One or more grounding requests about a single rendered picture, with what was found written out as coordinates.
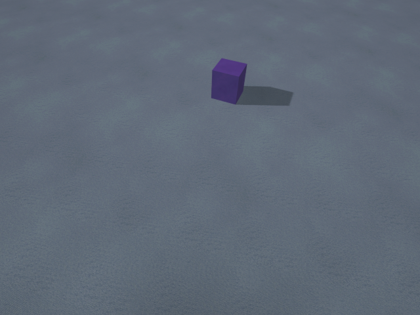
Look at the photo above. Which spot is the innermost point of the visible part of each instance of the carton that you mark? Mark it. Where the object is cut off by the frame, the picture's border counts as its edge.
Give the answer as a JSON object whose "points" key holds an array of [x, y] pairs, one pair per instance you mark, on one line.
{"points": [[228, 79]]}

